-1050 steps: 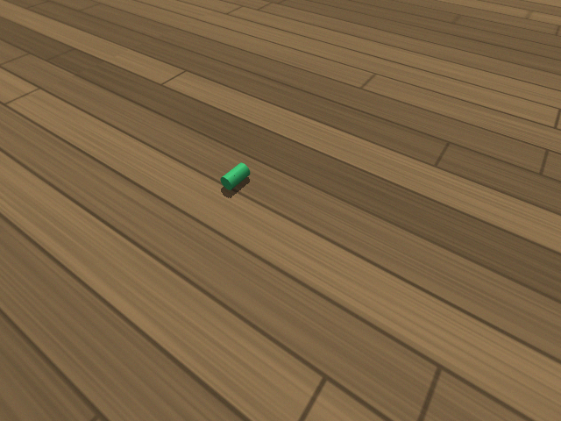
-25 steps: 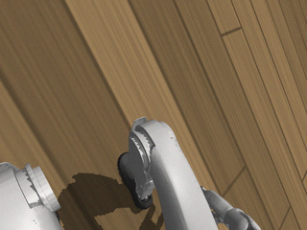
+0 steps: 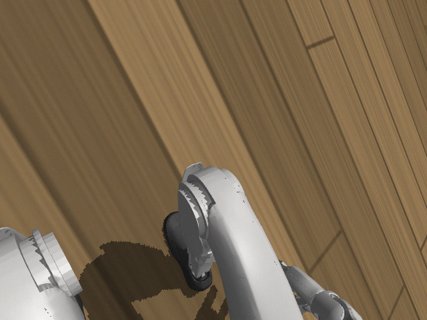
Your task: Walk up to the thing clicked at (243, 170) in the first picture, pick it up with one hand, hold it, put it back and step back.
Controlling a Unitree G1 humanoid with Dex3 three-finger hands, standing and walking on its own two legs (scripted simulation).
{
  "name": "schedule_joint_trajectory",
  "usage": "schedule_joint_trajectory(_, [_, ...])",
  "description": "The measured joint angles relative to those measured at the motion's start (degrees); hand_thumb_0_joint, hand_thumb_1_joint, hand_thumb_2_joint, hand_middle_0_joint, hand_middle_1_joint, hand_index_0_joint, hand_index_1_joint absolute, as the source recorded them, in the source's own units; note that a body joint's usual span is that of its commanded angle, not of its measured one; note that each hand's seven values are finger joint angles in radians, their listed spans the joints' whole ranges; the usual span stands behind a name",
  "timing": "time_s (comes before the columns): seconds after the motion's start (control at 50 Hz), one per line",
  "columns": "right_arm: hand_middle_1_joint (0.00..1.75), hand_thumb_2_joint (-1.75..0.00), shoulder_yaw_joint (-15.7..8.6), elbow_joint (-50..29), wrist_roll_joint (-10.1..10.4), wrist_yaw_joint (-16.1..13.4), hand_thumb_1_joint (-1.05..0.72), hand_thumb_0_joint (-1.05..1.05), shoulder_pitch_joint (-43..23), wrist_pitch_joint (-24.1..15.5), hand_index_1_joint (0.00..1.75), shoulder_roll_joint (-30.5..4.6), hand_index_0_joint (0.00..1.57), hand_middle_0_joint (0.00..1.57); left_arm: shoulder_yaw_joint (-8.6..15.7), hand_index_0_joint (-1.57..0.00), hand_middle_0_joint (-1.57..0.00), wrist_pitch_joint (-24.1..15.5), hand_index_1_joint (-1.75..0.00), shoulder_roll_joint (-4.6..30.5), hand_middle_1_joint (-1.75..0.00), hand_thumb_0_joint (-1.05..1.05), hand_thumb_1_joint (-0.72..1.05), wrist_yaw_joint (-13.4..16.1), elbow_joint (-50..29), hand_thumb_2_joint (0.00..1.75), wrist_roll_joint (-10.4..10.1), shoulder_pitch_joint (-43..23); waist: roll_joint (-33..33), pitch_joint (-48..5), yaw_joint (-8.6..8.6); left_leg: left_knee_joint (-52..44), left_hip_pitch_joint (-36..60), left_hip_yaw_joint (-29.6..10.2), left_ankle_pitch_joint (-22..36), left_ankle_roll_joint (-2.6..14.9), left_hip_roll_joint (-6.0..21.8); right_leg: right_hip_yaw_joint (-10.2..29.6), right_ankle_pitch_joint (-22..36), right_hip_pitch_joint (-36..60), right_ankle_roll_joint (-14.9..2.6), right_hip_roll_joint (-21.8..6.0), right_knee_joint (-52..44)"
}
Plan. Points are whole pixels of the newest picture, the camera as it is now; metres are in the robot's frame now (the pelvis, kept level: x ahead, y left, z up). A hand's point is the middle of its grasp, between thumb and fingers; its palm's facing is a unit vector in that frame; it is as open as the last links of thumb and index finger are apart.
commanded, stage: settle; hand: left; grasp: from above
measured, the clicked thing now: out of the picture +0.45 +0.40 -0.26
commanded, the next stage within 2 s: lift in 0.84 s
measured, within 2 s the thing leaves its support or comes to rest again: leaves its support in 0.28 s
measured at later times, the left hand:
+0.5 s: hand out of the picture +0.44 +0.41 -0.18, palm faces -0.39 -0.16 -0.91, open 10.3 cm
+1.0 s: hand out of the picture +0.43 +0.40 -0.12, palm faces -0.44 -0.15 -0.89, open 10.2 cm
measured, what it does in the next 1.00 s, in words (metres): stands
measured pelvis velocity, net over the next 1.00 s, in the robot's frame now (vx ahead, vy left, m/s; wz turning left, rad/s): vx -0.01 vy -0.01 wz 0.10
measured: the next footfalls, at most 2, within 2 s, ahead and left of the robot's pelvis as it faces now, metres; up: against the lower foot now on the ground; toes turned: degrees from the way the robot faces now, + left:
none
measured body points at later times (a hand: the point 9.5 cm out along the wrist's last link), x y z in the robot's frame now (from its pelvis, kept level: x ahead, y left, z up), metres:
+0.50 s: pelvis +0.00 +0.00 +0.01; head +0.25 +0.15 +0.35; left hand +0.45 +0.41 -0.13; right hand +0.12 -0.25 -0.06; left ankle +0.06 +0.13 -0.27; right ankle +0.12 -0.14 -0.27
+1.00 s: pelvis -0.01 -0.01 +0.03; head +0.23 +0.12 +0.39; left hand +0.45 +0.40 -0.07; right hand +0.10 -0.27 -0.05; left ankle +0.06 +0.13 -0.27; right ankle +0.12 -0.14 -0.27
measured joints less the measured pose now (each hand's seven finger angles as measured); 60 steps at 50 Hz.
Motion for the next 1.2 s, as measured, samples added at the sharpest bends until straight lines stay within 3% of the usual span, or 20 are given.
schedule_joint_trajectory(0.22, [0.3, -0.9, -1.1, -0.2, 0.6, 0.0, -0.9, 0.0, 0.9, 0.7, 0.3, 0.1, 0.21, 0.2, 1.0, -0.69, -0.65, 0.9, -0.46, -2.3, -0.51, 0.02, 0.02, -3.0, -4.2, 0.37, -0.1, 1.8, 0.6, -1.4, 0.97, -0.5, -0.4, 0.2, 0.0, -0.31, -0.3, 0.0, -0.3, -0.4, -0.62, -0.6, -0.1])
schedule_joint_trajectory(0.38, [0.3, -0.9, -4.3, -0.3, 1.9, 0.4, -0.9, 0.0, 1.2, 1.9, 0.3, 0.4, 0.21, 0.2, 2.3, -0.73, -0.69, 2.0, -0.41, -5.9, -0.45, 0.02, 0.02, -5.7, -11.3, 0.34, -0.3, 4.9, 2.3, -4.0, 2.74, -1.5, -0.8, 1.1, 0.4, -0.28, -0.7, 0.4, -0.6, -0.7, -0.99, -1.4, -0.4])
schedule_joint_trajectory(0.56, [0.29, -0.9, -8.8, -0.7, 5.3, 0.4, -0.9, 0.0, 2.0, 3.9, 0.29, 0.8, 0.21, 0.2, -0.1, -0.76, -0.73, 4.5, -0.37, -9.9, -0.4, 0.02, 0.03, -11.9, -17.3, 0.29, -2.2, 4.9, 5.4, -7.5, 4.9, -3.6, -1.4, 3.6, 1.3, 0.41, -0.9, 2.0, -0.9, -1.3, -1.4, -2.4, -1.2])
schedule_joint_trajectory(0.76, [0.29, -0.9, -10.8, -1.8, 8.0, -1.4, -0.9, 0.0, 3.1, 7.9, 0.29, 1.3, 0.21, 0.2, -1.5, -0.78, -0.74, 4.8, -0.36, -12.8, -0.39, 0.03, 0.03, -19.1, -22.1, 0.27, -4.2, 5.2, 7.6, -8.5, 6.33, -7.0, 0.0, 5.5, 2.5, 0.62, -1.0, 3.1, -0.4, -0.3, -1.41, -3.4, -3.3])
schedule_joint_trajectory(1.04, [0.29, -0.9, -11.7, -1.1, 8.7, -3.4, -0.9, 0.0, 5.4, 10.4, 0.29, 1.0, 0.21, 0.2, -0.3, -0.78, -0.75, 3.3, -0.35, -13.6, -0.39, 0.03, 0.03, -20.3, -23.6, 0.26, -4.2, 5.5, 8.4, -9.3, 6.04, -9.4, 0.8, 6.5, 4.1, 0.41, -1.0, 3.8, 0.9, -0.3, -1.5, -3.7, -4.8])
schedule_joint_trajectory(1.2, [0.29, -0.9, -13.4, -0.2, 10.2, -3.9, -0.91, 0.01, 6.7, 11.3, 0.29, 2.2, 0.21, 0.2, -0.1, -0.78, -0.74, 5.5, -0.35, -16.2, -0.38, 0.03, 0.04, -23.2, -27.3, 0.24, -7.2, 8.3, 9.5, -11.1, 6.95, -12.4, 2.7, 7.9, 4.1, 0.57, -0.8, 4.7, 0.9, 1.0, -1.0, -4.2, -7.1])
